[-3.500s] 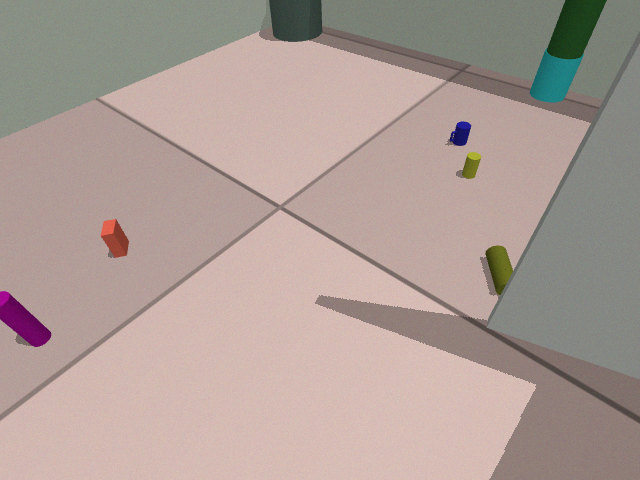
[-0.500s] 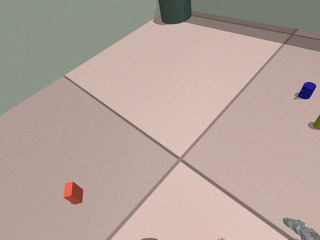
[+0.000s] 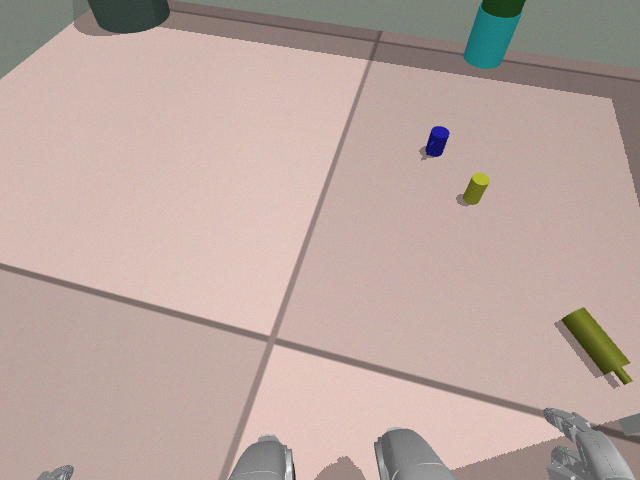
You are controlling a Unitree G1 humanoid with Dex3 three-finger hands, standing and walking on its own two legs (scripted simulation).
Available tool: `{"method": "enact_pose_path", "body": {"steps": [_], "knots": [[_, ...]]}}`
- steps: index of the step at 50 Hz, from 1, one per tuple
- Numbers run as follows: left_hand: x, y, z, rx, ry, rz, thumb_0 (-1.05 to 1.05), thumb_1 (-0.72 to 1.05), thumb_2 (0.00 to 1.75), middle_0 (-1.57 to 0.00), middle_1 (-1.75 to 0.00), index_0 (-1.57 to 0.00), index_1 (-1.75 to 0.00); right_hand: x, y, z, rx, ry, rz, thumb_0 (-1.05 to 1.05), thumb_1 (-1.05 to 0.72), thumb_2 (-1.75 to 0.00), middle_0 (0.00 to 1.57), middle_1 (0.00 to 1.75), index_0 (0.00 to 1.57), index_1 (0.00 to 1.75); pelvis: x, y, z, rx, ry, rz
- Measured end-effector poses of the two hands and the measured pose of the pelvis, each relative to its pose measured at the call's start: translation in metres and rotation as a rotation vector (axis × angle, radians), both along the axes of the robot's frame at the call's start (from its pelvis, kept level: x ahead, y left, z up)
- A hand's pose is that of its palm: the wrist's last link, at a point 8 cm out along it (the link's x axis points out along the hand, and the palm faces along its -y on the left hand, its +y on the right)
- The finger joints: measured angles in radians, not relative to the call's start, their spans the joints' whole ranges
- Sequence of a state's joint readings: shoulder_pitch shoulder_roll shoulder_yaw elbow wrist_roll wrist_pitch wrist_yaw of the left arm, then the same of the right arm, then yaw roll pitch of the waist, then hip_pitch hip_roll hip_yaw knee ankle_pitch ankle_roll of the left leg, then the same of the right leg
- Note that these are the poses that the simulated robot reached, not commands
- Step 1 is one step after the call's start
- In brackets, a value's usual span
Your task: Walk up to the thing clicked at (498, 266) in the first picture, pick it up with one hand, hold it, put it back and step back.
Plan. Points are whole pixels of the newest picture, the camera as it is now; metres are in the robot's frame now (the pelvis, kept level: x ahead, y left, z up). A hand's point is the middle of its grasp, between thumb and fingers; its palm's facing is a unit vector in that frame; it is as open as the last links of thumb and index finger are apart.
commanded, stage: walk up
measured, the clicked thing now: (599, 346) +0.50 -0.85 -0.70
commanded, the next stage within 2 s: none
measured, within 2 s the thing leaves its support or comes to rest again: neither
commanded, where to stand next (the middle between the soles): +0.09 -0.04 m, yaw -35 degrees
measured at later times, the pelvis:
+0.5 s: pelvis -0.04 +0.04 +0.01, yaw -20 degrees
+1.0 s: pelvis -0.01 -0.01 +0.00, yaw -14 degrees
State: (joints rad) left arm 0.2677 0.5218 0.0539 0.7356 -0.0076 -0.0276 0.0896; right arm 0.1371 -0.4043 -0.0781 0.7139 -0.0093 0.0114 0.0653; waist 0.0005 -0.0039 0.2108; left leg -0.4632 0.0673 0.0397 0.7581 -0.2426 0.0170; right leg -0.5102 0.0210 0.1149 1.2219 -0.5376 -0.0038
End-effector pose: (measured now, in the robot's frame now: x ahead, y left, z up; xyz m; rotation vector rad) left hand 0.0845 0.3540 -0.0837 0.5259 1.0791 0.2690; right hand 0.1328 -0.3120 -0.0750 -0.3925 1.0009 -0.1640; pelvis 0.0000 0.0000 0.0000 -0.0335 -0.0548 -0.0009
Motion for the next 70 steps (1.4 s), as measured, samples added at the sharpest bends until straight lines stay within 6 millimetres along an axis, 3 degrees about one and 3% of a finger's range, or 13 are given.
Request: {"method": "enact_pose_path", "body": {"steps": [4,8,20,25,30,35,39,44,49,53,59,64,70], "knots": [[0.031,-0.003,-0.005,-0.094,0.018,-0.091,0.01,0.91,0.9,-0.2,-0.3,-0.2,-0.3,-0.042,0.022,0.009,0.002,0.049,-0.079,0.01,-0.91,-0.9,0.21,0.3,0.2,0.3,-0.001,0.021,0.012,-0.011,0.02,-0.043],[0.044,-0.008,-0.01,-0.156,0.053,-0.149,0.01,0.91,0.9,-0.21,-0.3,-0.2,-0.3,-0.083,0.032,0.011,-0.011,0.086,-0.161,0.01,-0.91,-0.9,0.21,0.3,0.21,0.3,0.001,0.039,0.015,0.004,0.029,-0.105],[0.063,-0.016,-0.007,-0.15,0.137,-0.292,0.01,0.91,0.9,-0.21,-0.3,-0.2,-0.3,-0.206,0.023,0.015,-0.066,0.131,-0.397,0.01,-0.9,-0.9,0.21,0.3,0.21,0.3,-0.021,0.049,0.014,0.019,0.022,-0.293],[0.06,-0.028,0.006,-0.119,0.113,-0.331,0.01,0.91,0.9,-0.21,-0.3,-0.2,-0.3,-0.243,0.005,0.003,-0.055,0.135,-0.452,0.01,-0.9,-0.9,0.21,0.3,0.21,0.3,-0.037,0.038,0.01,0.021,0.028,-0.347],[0.028,-0.034,0.019,-0.058,0.083,-0.307,0.0,0.91,0.9,-0.21,-0.3,-0.2,-0.3,-0.259,-0.011,-0.018,-0.012,0.121,-0.5,0.01,-0.91,-0.9,0.21,0.3,0.2,0.3,-0.048,0.018,0.007,0.03,0.007,-0.39],[-0.005,-0.038,0.031,-0.026,0.164,-0.285,0.01,0.91,0.9,-0.21,-0.3,-0.21,-0.3,-0.251,-0.008,-0.017,0.065,0.069,-0.515,0.01,-0.91,-0.9,0.2,0.3,0.2,0.3,-0.047,0.007,0.021,0.046,-0.005,-0.461],[-0.002,-0.045,0.031,-0.032,0.184,-0.299,0.01,0.9,0.9,-0.21,-0.3,-0.21,-0.3,-0.25,-0.002,-0.017,0.096,0.093,-0.505,0.01,-0.91,-0.9,0.21,0.3,0.2,0.3,-0.042,0.001,0.025,0.039,0.004,-0.463],[0.046,-0.065,0.018,-0.112,0.033,-0.287,0.01,0.9,0.9,-0.21,-0.3,-0.21,-0.3,-0.251,0.005,-0.013,0.108,0.276,-0.428,0.01,-0.91,-0.9,0.21,0.3,0.2,0.3,-0.031,-0.008,0.021,0.033,0.011,-0.327],[0.096,-0.085,-0.007,-0.196,-0.065,-0.3,0.01,0.9,0.9,-0.21,-0.3,-0.21,-0.3,-0.223,-0.011,-0.009,0.013,0.29,-0.381,0.01,-0.91,-0.9,0.21,0.3,0.21,0.3,-0.015,-0.006,0.004,0.086,0.0,-0.248],[0.119,-0.109,-0.01,-0.235,-0.069,-0.316,0.01,0.91,0.9,-0.21,-0.3,-0.2,-0.3,-0.199,-0.026,0.003,-0.05,0.231,-0.346,0.01,-0.91,-0.9,0.21,0.3,0.21,0.3,-0.007,-0.011,0.006,0.07,-0.006,-0.189],[0.135,-0.129,0.004,-0.247,-0.15,-0.26,0.01,0.91,0.9,-0.21,-0.3,-0.21,-0.3,-0.162,-0.059,0.014,-0.089,0.216,-0.253,0.01,-0.91,-0.9,0.21,0.3,0.21,0.3,0.004,-0.04,0.011,0.056,0.006,-0.103],[0.116,-0.137,0.005,-0.188,-0.198,-0.136,0.01,0.91,0.9,-0.21,-0.3,-0.21,-0.3,-0.111,-0.097,-0.012,-0.079,0.192,-0.127,0.01,-0.9,-0.9,0.21,0.3,0.21,0.3,0.006,-0.075,-0.004,0.057,0.017,-0.024],[0.037,-0.144,0.016,-0.11,-0.102,0.011,0.01,0.91,0.9,-0.21,-0.3,-0.2,-0.3,-0.033,-0.112,-0.034,-0.025,0.117,0.015,0.01,-0.91,-0.9,0.2,0.3,0.2,0.3,-0.003,-0.102,0.0,0.087,0.013,0.084]]}}
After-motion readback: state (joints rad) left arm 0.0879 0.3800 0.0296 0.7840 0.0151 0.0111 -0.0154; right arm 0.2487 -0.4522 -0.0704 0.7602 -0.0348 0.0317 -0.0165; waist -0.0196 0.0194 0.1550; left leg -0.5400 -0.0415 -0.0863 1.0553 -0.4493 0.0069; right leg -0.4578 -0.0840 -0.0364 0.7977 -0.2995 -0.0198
